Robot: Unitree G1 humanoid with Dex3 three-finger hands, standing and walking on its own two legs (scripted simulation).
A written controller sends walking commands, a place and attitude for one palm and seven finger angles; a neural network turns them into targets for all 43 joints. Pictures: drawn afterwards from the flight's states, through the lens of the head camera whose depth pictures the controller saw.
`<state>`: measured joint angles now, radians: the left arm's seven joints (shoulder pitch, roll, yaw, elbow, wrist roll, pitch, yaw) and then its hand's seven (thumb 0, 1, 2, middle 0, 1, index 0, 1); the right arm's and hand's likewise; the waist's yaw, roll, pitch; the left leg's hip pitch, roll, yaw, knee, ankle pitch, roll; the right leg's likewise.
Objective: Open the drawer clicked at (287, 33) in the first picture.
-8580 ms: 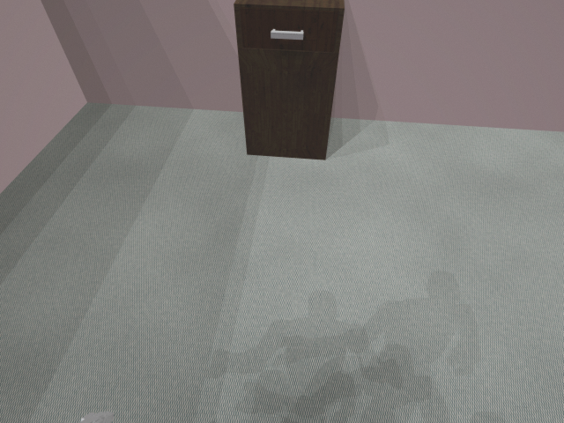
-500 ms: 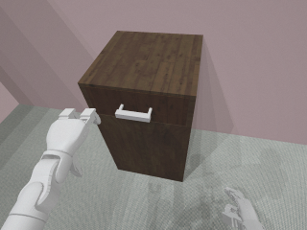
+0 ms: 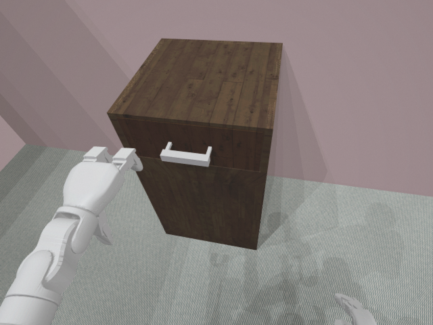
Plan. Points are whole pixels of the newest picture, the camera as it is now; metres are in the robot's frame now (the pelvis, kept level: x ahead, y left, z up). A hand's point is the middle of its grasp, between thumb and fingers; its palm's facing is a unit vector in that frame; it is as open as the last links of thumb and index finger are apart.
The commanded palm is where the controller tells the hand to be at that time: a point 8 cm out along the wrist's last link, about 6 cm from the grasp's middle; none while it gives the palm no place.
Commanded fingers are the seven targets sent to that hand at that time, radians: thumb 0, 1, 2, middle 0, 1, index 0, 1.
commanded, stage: move the hooked fingers above the handle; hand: left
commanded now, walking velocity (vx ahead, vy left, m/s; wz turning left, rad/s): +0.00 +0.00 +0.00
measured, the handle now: (187, 152) +0.56 +0.16 -0.07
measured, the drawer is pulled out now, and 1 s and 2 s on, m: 0.00 0.00 0.00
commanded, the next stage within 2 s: none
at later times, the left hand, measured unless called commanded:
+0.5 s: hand (129, 183) +0.35 +0.22 +0.05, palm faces -0.02 -0.03 -1.00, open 13.8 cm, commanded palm +0.34 +0.23 +0.10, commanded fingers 0.00 -0.50 0.30 -0.30 -1.20 -0.30 -1.20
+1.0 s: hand (153, 165) +0.43 +0.20 +0.02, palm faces -0.04 -0.01 -1.00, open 13.8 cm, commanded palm +0.41 +0.21 +0.07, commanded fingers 0.00 -0.50 0.30 -0.30 -1.20 -0.30 -1.20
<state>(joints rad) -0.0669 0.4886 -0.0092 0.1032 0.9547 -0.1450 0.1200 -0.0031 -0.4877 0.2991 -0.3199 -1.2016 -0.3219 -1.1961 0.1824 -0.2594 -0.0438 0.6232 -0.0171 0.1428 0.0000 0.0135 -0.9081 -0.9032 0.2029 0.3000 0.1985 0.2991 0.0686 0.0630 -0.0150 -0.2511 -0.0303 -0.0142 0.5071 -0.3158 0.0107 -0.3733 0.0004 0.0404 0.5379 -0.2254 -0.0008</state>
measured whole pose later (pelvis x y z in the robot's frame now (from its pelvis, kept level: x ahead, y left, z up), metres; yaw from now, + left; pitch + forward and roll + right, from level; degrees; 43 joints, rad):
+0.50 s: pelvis -0.01 -0.01 -0.01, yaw +1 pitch +6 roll +1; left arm -0.35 0.48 -0.06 0.48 1.01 -0.19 0.15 0.00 -0.49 0.30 -0.32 -1.20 -0.32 -1.20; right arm 0.19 -0.24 -0.04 0.63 -0.01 0.12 -0.03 0.01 -0.91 -0.90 0.20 0.30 0.20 0.30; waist 0.03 0.04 -0.04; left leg -0.36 -0.02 -0.03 0.57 -0.33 0.00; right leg -0.47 0.01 0.03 0.59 -0.23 -0.01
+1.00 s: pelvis +0.00 +0.00 -0.02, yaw +0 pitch +13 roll +1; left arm -0.61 0.44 -0.07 0.83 1.09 -0.16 0.27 0.00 -0.49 0.30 -0.32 -1.20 -0.32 -1.20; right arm 0.28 -0.24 -0.07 0.67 -0.02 0.14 -0.01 0.01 -0.91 -0.90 0.20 0.30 0.20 0.30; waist -0.04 0.04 -0.10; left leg -0.52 -0.03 -0.01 0.68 -0.38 0.01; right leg -0.64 0.01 0.04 0.68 -0.27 0.00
